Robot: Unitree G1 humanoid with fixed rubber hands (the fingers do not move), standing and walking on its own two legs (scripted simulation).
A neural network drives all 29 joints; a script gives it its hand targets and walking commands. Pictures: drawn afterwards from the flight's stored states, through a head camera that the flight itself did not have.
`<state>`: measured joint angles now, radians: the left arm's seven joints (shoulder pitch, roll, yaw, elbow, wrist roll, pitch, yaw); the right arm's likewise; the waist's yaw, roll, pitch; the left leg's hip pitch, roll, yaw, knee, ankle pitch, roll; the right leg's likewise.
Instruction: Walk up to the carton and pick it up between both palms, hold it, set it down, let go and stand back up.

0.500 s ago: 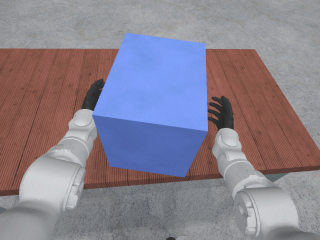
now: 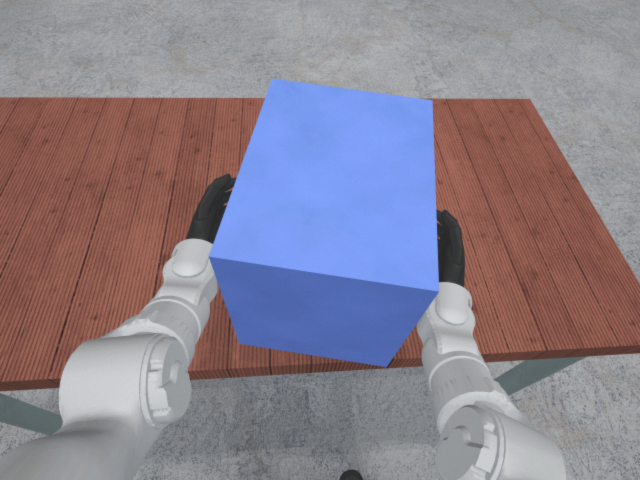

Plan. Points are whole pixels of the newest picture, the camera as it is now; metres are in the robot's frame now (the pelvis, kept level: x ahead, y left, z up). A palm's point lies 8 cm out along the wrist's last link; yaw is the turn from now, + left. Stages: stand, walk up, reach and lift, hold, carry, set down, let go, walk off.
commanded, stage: reach and lift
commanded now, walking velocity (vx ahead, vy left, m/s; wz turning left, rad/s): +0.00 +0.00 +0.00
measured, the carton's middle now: (331, 227) +0.46 -0.08 +0.00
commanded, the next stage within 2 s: none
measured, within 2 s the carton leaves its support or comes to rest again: leaves its support in 1.98 s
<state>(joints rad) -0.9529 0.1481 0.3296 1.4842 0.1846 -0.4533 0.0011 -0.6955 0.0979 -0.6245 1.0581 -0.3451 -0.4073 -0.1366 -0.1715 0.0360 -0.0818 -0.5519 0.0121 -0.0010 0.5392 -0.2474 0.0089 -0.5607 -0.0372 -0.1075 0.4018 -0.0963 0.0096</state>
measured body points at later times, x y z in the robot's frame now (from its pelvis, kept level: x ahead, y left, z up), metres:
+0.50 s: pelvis +0.02 +0.00 +0.01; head +0.11 +0.01 +0.45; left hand +0.46 +0.09 +0.03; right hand +0.37 -0.22 +0.02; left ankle +0.00 +0.10 -0.73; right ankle +0.05 -0.13 -0.73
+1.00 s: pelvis +0.02 -0.01 +0.01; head +0.11 +0.01 +0.45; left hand +0.46 +0.09 +0.03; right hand +0.37 -0.22 +0.02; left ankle +0.00 +0.10 -0.73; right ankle +0.05 -0.13 -0.73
